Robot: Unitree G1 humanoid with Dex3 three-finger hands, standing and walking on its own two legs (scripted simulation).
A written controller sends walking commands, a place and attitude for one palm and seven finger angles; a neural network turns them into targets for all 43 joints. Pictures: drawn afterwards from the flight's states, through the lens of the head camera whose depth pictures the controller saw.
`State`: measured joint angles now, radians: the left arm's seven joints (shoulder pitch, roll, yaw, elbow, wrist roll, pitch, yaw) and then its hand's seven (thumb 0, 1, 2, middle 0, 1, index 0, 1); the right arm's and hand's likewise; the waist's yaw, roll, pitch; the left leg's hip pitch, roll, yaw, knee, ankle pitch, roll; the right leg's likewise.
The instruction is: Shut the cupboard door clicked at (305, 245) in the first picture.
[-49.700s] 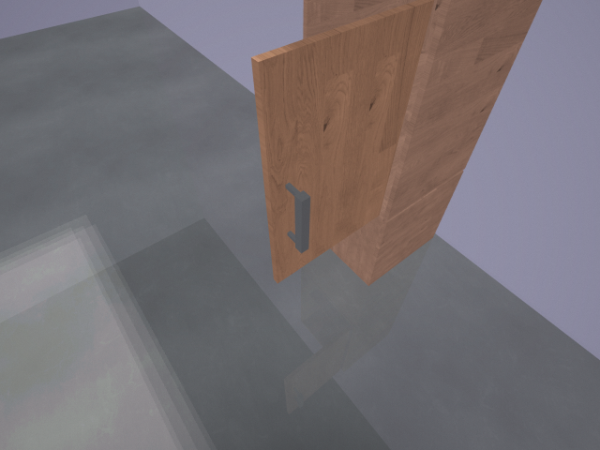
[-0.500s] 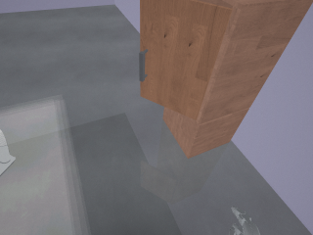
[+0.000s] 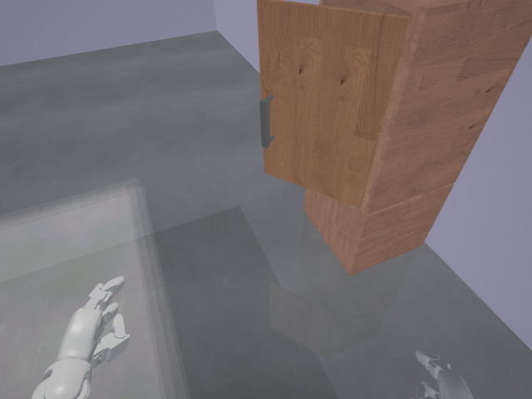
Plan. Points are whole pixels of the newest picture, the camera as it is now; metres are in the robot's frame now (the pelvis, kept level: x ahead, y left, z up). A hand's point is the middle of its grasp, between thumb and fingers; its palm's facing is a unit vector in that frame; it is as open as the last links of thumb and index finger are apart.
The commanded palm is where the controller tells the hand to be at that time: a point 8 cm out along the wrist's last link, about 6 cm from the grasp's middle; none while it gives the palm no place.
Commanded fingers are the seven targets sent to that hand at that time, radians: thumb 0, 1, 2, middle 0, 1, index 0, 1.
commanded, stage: let the arm hang, fingers relaxed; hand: left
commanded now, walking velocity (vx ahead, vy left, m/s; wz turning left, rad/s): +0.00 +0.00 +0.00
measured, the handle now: (268, 121) +0.95 +0.04 -0.08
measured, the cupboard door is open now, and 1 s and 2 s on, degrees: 36 36 36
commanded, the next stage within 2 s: look to check the result in 0.96 s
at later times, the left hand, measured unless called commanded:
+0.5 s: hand out of the picture -0.09 +0.21 -0.15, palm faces +0.00 -0.97 -0.25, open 7.3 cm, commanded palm none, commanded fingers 0.00 0.90 0.90 -0.20 -0.30 -0.20 -0.30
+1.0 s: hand out of the picture -0.01 +0.17 -0.16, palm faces -0.02 -0.98 -0.19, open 7.3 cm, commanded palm none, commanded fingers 0.00 0.90 0.90 -0.20 -0.30 -0.20 -0.30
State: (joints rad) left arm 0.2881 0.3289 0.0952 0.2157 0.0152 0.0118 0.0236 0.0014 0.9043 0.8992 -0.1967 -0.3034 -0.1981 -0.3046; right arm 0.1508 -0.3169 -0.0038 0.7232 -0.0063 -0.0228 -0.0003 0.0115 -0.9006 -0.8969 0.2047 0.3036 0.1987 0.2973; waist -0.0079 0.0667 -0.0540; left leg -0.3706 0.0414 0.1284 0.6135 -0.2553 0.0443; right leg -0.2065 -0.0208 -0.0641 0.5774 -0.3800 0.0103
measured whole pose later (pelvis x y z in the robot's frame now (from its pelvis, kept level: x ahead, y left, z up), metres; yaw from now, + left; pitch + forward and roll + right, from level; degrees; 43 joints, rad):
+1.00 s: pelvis -0.01 +0.00 +0.02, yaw -1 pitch -1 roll +0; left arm 0.27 0.15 0.00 1.12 0.03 -0.01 0.03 0.00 0.91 0.90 -0.20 -0.30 -0.20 -0.30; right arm 0.26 -0.17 -0.02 1.13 -0.02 0.01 -0.03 0.01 -0.91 -0.90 0.20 0.30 0.20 0.30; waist -0.02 0.00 0.03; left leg -0.25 0.02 0.15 0.39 -0.13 0.04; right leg -0.12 -0.02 -0.05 0.41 -0.27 0.01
